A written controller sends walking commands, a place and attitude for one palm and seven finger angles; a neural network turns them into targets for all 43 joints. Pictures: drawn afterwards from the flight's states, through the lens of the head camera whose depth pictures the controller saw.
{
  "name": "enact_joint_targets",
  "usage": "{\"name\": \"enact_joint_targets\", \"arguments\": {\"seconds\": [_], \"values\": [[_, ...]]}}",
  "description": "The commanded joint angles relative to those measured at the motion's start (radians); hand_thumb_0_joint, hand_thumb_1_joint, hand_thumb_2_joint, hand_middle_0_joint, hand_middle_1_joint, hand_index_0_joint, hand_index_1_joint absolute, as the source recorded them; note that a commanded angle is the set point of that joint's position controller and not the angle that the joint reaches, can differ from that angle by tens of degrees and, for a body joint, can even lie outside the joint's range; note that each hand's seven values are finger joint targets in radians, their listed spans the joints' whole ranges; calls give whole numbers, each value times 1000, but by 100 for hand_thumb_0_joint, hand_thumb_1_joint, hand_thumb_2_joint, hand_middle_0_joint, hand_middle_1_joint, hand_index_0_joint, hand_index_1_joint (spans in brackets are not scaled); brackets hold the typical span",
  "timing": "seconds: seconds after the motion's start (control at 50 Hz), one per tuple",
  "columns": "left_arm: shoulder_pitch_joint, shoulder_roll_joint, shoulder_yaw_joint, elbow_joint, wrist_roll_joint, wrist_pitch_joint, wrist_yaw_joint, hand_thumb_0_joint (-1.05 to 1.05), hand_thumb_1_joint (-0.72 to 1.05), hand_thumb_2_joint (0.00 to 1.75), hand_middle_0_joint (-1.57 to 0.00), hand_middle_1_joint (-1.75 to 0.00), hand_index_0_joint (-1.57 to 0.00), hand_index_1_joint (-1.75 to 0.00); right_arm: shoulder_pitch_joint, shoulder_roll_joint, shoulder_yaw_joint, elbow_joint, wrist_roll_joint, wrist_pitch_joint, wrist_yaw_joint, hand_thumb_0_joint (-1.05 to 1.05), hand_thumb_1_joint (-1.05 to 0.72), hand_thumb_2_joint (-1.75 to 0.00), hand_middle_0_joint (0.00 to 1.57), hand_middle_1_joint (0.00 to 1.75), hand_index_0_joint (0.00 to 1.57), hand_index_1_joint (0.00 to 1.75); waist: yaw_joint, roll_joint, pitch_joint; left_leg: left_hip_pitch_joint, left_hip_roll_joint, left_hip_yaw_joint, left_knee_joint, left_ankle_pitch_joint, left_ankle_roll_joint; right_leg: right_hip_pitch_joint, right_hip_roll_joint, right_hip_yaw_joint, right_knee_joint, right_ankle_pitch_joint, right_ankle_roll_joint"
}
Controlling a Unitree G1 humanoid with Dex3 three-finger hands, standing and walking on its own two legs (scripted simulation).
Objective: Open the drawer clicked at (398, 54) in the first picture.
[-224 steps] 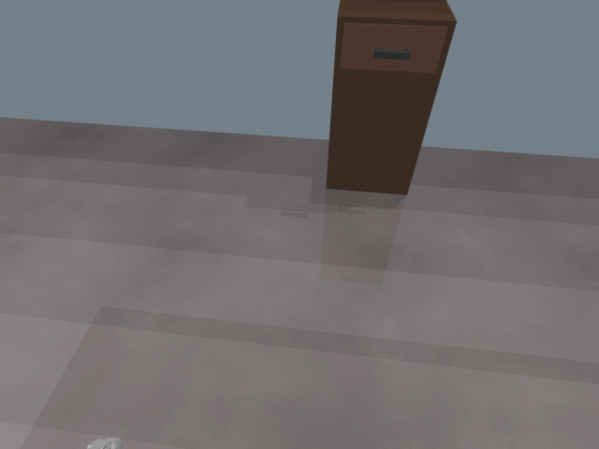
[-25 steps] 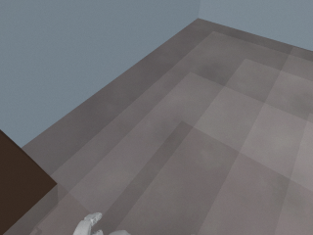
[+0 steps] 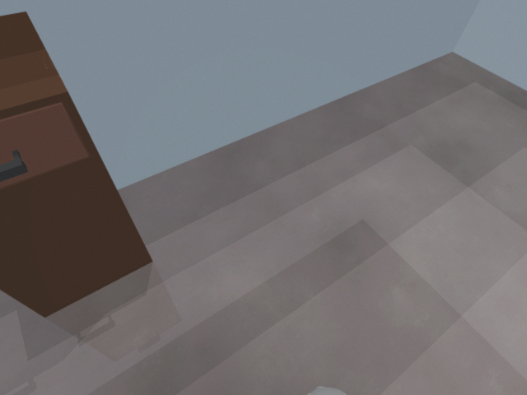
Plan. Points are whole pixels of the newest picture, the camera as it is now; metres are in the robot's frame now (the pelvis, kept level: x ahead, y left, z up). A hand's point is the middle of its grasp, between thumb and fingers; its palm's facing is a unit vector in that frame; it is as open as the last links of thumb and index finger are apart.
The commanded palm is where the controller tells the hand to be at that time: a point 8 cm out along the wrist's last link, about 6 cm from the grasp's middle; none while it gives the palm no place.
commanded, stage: turn to face it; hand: left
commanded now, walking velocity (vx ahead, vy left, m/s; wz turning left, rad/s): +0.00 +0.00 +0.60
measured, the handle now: out of the picture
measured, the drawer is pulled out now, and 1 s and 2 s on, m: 0.00 0.00 0.00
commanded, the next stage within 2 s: take the last steps up to it in 0.94 s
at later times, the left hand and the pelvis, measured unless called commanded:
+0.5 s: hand out of the picture -0.03 +0.15 -0.16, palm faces +0.34 -0.91 -0.25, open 7.4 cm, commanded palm none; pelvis -0.02 -0.05 +0.00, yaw +20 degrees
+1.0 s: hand out of the picture -0.06 +0.19 -0.16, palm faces +0.51 -0.82 -0.27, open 7.4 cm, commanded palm none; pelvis -0.03 -0.03 +0.00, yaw +31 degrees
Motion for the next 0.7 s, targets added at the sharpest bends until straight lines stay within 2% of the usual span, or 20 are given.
{"name": "enact_joint_targets", "arguments": {"seconds": [0.0, 0.06, 0.1, 0.12, 0.14, 0.16, 0.18, 0.22, 0.24, 0.26, 0.36, 0.46, 0.52, 0.54, 0.56, 0.58, 0.6, 0.62, 0.64, 0.68], "values": [[-59, 31, -7, -113, 0, -31, 2, 0, 90, 90, -20, -30, -20, -30, 25, -227, -64, -60, 1, -6, -3, 0, -90, -90, 20, 30, 20, 30, -28, 161, -108, 185, 246, -328, -126, 274, 133, -29, 18, 11, -121, -42, -7], [-3, 32, -11, -112, -7, -37, 7, 0, 90, 90, -20, -30, -20, -30, -25, -242, -71, -79, 0, 4, 3, 0, -90, -90, 20, 30, 20, 30, -3, 176, -120, 110, 219, -364, -97, 287, 119, 106, 49, -1, -278, -18, -22], [74, 53, -7, -100, -6, -47, 10, 0, 90, 90, -20, -30, -20, -30, -69, -236, -74, -97, 7, 8, 8, 0, -90, -90, 20, 30, 20, 30, 36, 159, -136, 25, 167, -348, -35, 243, 73, 257, 53, -14, -492, 121, -30], [110, 90, 1, -100, 0, -56, 15, 0, 90, 90, -20, -30, -20, -30, -71, -202, -70, -109, 14, 10, 13, 0, -90, -90, 20, 30, 20, 30, 54, 76, -140, -93, 114, -307, 42, 118, 19, 388, -20, 45, -637, 165, -54], [125, 187, 20, -108, 19, -65, 23, 0, 90, 90, -20, -30, -20, -30, -65, -128, -59, -134, 21, 11, 19, 0, -90, -90, 20, 30, 20, 30, 61, -221, -121, -307, -34, -118, 271, -183, -72, 479, -295, 330, -748, 130, -151], [78, 217, 11, -133, 16, -58, 20, 0, 90, 90, -20, -30, -20, -30, -85, -144, -61, -154, 6, 11, 19, 0, -90, -90, 20, 30, 20, 30, 55, -252, -86, -316, -44, -70, 489, -373, -84, 337, -432, 378, -751, 217, -237], [44, 176, 12, -140, 12, -65, 23, 0, 90, 90, -20, -30, -20, -30, -98, -164, -67, -138, -2, 25, 20, 0, -90, -90, 20, 30, 20, 30, 43, -258, -53, -298, -9, -112, 619, -342, -78, 242, -387, 355, -754, 209, -236], [-47, 112, -9, -157, 13, -67, 20, 0, 90, 90, -20, -30, -20, -30, -75, -153, -65, -101, -1, 35, 31, 0, -90, -90, 20, 30, 20, 30, -11, -140, 24, -294, 30, -76, 747, -213, -95, 201, -280, 163, -695, 316, -206], [-52, 94, -16, -160, 14, -71, 18, 0, 90, 90, -20, -30, -20, -30, -52, -139, -61, -88, 1, 36, 36, 0, -90, -90, 20, 30, 20, 30, -22, -131, 14, -295, 30, -53, 760, -173, -107, 230, -243, 77, -665, 392, -192], [-32, 90, -17, -157, 15, -74, 18, 0, 90, 90, -20, -30, -20, -30, -53, -135, -57, -85, 2, 37, 37, 0, -90, -90, 20, 30, 20, 30, -10, -158, 0, -294, 33, -36, 751, -163, -117, 266, -234, 41, -650, 450, -189], [74, 125, -11, -123, 20, -68, 16, 0, 90, 90, -20, -30, -20, -30, -149, -128, -46, -106, 5, 43, 40, 0, -90, -90, 20, 30, 20, 30, 47, -161, -29, -258, 43, 19, 589, -212, -133, 362, -265, -4, -635, 511, -213], [109, 166, 5, -97, 25, -59, 12, 0, 90, 90, -20, -30, -20, -30, -197, -111, -25, -124, 14, 28, 38, 0, -90, -90, 20, 30, 20, 30, 80, -204, -68, -140, 37, 82, 340, -259, -112, 388, -303, -42, -579, 606, -222], [98, 173, 10, -80, 23, -54, 10, 0, 90, 90, -20, -30, -20, -30, -134, -114, -21, -112, 16, 14, 31, 0, -90, -90, 20, 30, 20, 30, 54, -215, -120, -31, 24, 112, 140, -188, -92, 409, -297, -83, -491, 658, -189], [91, 168, 13, -77, 16, -51, 9, 0, 90, 90, -20, -30, -20, -30, -98, -131, -24, -102, 13, 8, 30, 0, -90, -90, 20, 30, 20, 30, 32, -191, -135, 70, 27, 114, 15, -83, -82, 362, -278, -120, -430, 623, -151], [84, 147, 11, -84, 7, -48, 5, 0, 90, 90, -20, -30, -20, -30, -37, -186, -38, -86, 10, -3, 29, 0, -90, -90, 20, 30, 20, 30, -7, -69, -177, 247, 82, 51, -93, 97, -55, 245, -245, -160, -290, 523, -100], [85, 82, -1, -123, 1, -44, -5, 0, 90, 90, -20, -30, -20, -30, 10, -300, -66, -85, 2, -10, 24, 0, -90, -90, 20, 30, 20, 30, -32, 243, -196, 430, 343, -283, -94, 466, 68, -59, -108, -193, -77, 17, -20], [4, 56, -26, -158, 13, -37, 0, 0, 90, 90, -20, -30, -20, -30, 76, -341, -70, -64, 13, -1, 17, 0, -90, -90, 20, 30, 20, 30, -63, 264, -173, 391, 448, -330, -93, 702, 156, -129, -74, -106, 54, -256, -12], [-16, 55, -21, -143, 12, -26, 11, 0, 90, 90, -20, -30, -20, -30, 82, -307, -64, -44, 11, -7, 2, 0, -90, -90, 20, 30, 20, 30, -62, 269, -177, 349, 413, -313, -87, 702, 158, -129, -72, -23, 122, -226, -15], [-33, 62, -15, -124, 7, -25, 8, 0, 90, 90, -20, -30, -20, -30, 28, -276, -55, -52, 7, -5, -8, 0, -90, -90, 20, 30, 20, 30, -44, 256, -111, 278, 363, -263, -91, 631, 152, -132, -71, -5, 166, -163, -16], [13, 65, -11, -85, 7, -25, -3, 0, 90, 90, -20, -30, -20, -30, -73, -216, -33, -76, 6, -10, -9, 0, -90, -90, 20, 30, 20, 30, 10, 189, -65, 203, 269, -160, -108, 548, 110, -89, -63, -7, 179, -36, -12]]}}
